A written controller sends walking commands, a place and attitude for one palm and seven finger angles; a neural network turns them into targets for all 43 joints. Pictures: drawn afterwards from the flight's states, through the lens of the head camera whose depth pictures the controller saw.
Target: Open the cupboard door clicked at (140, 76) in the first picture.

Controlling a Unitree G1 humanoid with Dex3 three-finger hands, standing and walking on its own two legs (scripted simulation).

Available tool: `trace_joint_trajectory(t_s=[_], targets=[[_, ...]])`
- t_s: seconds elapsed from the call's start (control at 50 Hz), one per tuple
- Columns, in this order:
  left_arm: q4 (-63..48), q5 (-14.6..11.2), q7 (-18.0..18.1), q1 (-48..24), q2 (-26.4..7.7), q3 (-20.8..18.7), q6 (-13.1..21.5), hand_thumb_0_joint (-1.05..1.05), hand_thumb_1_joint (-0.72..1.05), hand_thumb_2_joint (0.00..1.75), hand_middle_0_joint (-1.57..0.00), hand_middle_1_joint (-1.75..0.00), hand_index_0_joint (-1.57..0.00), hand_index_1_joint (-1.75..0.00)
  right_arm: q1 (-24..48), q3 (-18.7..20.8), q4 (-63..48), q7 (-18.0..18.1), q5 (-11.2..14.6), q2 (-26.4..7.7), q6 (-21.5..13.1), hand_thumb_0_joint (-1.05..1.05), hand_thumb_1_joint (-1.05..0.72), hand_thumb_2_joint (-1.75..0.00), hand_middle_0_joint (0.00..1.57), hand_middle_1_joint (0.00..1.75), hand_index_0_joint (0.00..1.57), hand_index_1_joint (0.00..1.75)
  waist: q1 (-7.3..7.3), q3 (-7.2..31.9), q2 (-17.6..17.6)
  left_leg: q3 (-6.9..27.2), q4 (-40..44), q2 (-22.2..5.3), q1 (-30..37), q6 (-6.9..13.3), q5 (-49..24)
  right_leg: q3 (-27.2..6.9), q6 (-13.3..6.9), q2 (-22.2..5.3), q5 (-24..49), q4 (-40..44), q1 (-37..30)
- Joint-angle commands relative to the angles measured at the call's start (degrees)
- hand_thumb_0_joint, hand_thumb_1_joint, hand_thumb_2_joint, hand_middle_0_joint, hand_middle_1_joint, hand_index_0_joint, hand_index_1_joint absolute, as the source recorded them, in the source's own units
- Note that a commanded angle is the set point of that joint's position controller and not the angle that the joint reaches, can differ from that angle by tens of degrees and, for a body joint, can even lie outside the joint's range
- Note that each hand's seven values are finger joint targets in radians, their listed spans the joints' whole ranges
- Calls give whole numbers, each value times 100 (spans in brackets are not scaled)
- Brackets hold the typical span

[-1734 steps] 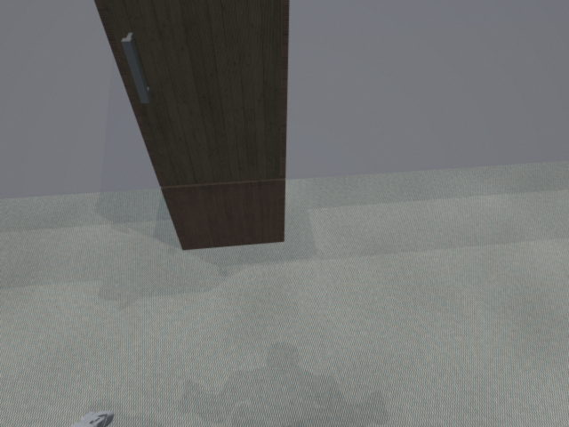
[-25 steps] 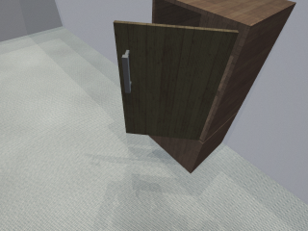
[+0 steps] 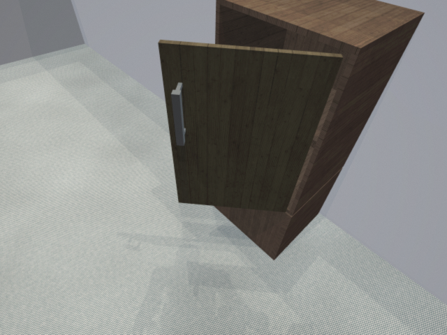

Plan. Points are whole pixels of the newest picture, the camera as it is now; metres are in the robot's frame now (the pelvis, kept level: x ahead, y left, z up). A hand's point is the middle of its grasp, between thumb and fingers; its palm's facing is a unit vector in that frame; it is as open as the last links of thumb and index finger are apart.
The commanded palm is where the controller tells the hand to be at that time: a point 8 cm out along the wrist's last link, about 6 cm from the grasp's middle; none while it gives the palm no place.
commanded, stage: shuffle to correct the standing spot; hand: left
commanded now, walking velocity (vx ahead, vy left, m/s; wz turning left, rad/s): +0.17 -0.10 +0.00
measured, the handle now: (180, 115) +0.61 +0.15 +0.06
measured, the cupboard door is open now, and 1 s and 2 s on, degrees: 41 41 41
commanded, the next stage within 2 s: come to a stop and stand still in 0.10 s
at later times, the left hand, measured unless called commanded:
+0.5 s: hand out of the picture +0.04 +0.12 -0.18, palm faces +0.06 -0.99 -0.13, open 7.3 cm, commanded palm none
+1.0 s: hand out of the picture +0.03 +0.20 -0.17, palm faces +0.01 -0.97 -0.25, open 7.3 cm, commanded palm none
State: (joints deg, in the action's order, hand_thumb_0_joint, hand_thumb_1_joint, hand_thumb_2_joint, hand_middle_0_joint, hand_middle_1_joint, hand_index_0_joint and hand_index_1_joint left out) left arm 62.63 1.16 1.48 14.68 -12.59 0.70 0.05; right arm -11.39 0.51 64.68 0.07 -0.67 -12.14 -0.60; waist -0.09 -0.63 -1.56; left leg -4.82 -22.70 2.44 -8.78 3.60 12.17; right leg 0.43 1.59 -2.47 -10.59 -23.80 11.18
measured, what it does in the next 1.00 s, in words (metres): stands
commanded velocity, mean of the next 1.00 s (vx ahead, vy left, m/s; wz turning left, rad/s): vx -0.02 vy -0.01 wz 0.00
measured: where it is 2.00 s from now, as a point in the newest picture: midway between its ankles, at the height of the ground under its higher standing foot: outside the picture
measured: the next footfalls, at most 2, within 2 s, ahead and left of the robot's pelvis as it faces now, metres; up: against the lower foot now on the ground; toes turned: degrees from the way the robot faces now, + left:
none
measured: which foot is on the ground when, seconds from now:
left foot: down 0.00-1.00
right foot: down 0.00-1.00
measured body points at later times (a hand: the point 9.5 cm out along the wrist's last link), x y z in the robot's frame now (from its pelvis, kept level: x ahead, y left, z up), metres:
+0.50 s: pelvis +0.06 -0.02 +0.00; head +0.08 -0.01 +0.45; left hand +0.03 +0.17 -0.17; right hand +0.07 -0.25 -0.16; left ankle +0.01 +0.07 -0.74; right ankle +0.03 -0.14 -0.73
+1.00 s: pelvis -0.03 +0.01 -0.01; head -0.04 +0.00 +0.44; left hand +0.03 +0.25 -0.15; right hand +0.03 -0.23 -0.16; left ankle +0.01 +0.07 -0.74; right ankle +0.03 -0.14 -0.74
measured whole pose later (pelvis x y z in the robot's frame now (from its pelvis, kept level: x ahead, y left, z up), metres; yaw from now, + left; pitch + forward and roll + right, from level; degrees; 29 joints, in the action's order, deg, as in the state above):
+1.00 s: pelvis -0.03 +0.01 -0.01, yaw +0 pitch -3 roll +0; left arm 55.3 1.5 1.5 15.5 -11.7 0.4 -1.0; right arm -14.7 0.9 55.5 -0.3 -1.2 -11.1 0.7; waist 0.0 -0.3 0.8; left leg -6.1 -30.0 2.3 -13.6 4.7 14.1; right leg -0.1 0.9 -2.6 -12.9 -30.4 15.6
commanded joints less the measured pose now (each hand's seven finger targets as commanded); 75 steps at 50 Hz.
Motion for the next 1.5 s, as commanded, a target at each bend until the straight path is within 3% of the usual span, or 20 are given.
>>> trace_joint_trajectory(t_s=[0.0,0.1,0.18,0.24,0.28,0.3,0.34,0.4,0.56,0.58,0.6,0.62,0.64,0.68,0.72,0.78,0.82,0.88,1.18,1.48], targets=[[-167,64,-47,562,-327,-129,23,0,90,90,-20,-30,-20,-30,-270,191,-191,70,-21,-770,-45,0,-90,-90,20,30,20,30,-20,-637,360,1372,1240,-1290,-603,34,2111,-3,-212,-124,-726,-173,343],[-188,44,-85,824,-201,-191,77,0,90,90,-20,-30,-20,-30,-510,236,-200,119,-19,-662,-108,0,-90,-90,20,30,20,30,-17,-717,264,1256,822,-1300,-491,130,1470,-99,-322,-107,-517,-294,437],[-106,25,-70,1203,-140,-262,134,0,90,90,-20,-30,-20,-30,-655,229,-188,178,-4,-449,-183,0,-90,-90,20,30,20,30,-66,-408,-36,745,-153,-1063,-510,73,375,-508,-508,-276,39,-240,39],[65,-18,53,1586,-307,-316,203,0,90,90,-20,-30,-20,-30,-622,103,-223,210,26,-24,-184,0,-90,-90,20,30,20,30,-98,-147,-870,-27,-1386,-492,-1203,-285,281,-1415,-903,-1044,2485,118,-914],[55,-37,127,1405,-196,-268,214,0,90,90,-20,-30,-20,-30,-601,77,-159,252,65,107,-125,0,-90,-90,20,30,20,30,8,-163,-440,161,-1232,-606,-989,-376,810,-1194,-1041,-1148,4169,-25,-815],[15,-39,151,1253,-197,-259,209,0,90,90,-20,-30,-20,-30,-707,87,-98,260,90,128,-106,0,-90,-90,20,30,20,30,99,-135,-244,193,-768,-671,-634,-383,166,-944,-906,-1004,4563,-182,-684],[-79,-74,178,1097,-106,-222,168,0,90,90,-20,-30,-20,-30,-920,121,22,328,92,18,-92,0,-90,-90,20,30,20,30,135,22,100,314,-363,-897,196,-340,-2294,-480,-455,-571,4281,-425,-392],[-168,-43,248,1085,-110,-273,89,0,90,90,-20,-30,-20,-30,-1034,213,-3,390,85,-135,-54,0,-90,-90,20,30,20,30,89,219,523,297,-707,-1062,658,-245,-4248,-304,-322,-438,3542,-585,-251],[-375,-14,189,760,-27,-257,16,0,90,90,-20,-30,-20,-30,-671,242,-291,289,36,-53,25,0,-90,-90,20,30,20,30,30,21,63,457,-191,-996,158,-220,-1744,-509,-364,-473,2114,-140,-146],[-282,28,388,998,-388,-283,109,0,90,90,-20,-30,-20,-30,-150,252,-839,259,110,-392,-31,0,-90,-90,20,30,20,30,-99,71,164,213,-1402,-1008,-40,-385,-2643,-647,-206,-675,4272,-304,54],[-461,45,353,921,-686,-344,213,0,90,90,-20,-30,-20,-30,-247,210,-1109,196,91,-331,-41,0,-90,-90,20,30,20,30,30,427,238,129,-1634,-657,-425,-416,-2174,-706,-368,-888,5583,-562,-625],[-584,16,320,740,-583,-346,231,0,90,90,-20,-30,-20,-30,-702,224,-1021,173,56,-101,-93,0,-90,-90,20,30,20,30,215,1105,-19,238,-968,-595,-465,-343,-1032,-678,-607,-974,5388,-1103,-1091],[-688,-33,296,544,-483,-275,165,0,90,90,-20,-30,-20,-30,-706,224,-1032,183,52,-156,-96,0,-90,-90,20,30,20,30,168,1291,-25,367,-616,-690,-110,-272,-1237,-506,-560,-823,4347,-1235,-934],[-784,-18,222,353,-324,-209,105,0,90,90,-20,-30,-20,-30,-602,245,-1059,212,13,-346,-59,0,-90,-90,20,30,20,30,110,652,396,620,-529,-1012,97,-132,-2196,-296,-409,-398,1853,-922,-67],[-832,6,183,239,-330,-190,29,0,90,90,-20,-30,-20,-30,-466,212,-1134,213,-30,-476,-82,0,-90,-90,20,30,20,30,4,-24,660,868,-271,-1152,-237,-9,-2739,-122,-356,-142,435,-806,200],[-852,9,106,226,-389,-169,-48,0,90,90,-20,-30,-20,-30,-129,205,-1300,145,-29,-619,-65,0,-90,-90,20,30,20,30,-82,-511,188,1085,339,-1101,-988,50,-3,-189,-313,-93,-445,-476,218],[-898,32,60,190,-454,-165,-52,0,90,90,-20,-30,-20,-30,-112,227,-1322,91,-54,-680,-47,0,-90,-90,20,30,20,30,-67,-675,218,1148,702,-982,-1332,18,1526,-220,-342,-99,-622,-389,225],[-954,54,33,329,-476,-180,-71,0,90,90,-20,-30,-20,-30,-135,260,-1335,48,-70,-757,-8,0,-90,-90,20,30,20,30,-83,-643,233,1213,915,-982,-1605,26,2306,-147,-313,-31,-871,-429,214],[-610,17,12,767,-317,-131,92,0,90,90,-20,-30,-20,-30,-697,163,-842,65,-26,-532,-37,0,-90,-90,20,30,20,30,73,-360,0,1022,506,-758,-935,-41,1639,-774,-395,-229,-1535,285,853],[-222,40,29,1088,-24,-100,79,0,90,90,-20,-30,-20,-30,-787,142,-483,98,-14,-361,-49,0,-90,-90,20,30,20,30,-40,-607,253,1264,876,-880,-1482,-48,2109,-549,-321,-104,-1097,35,515]])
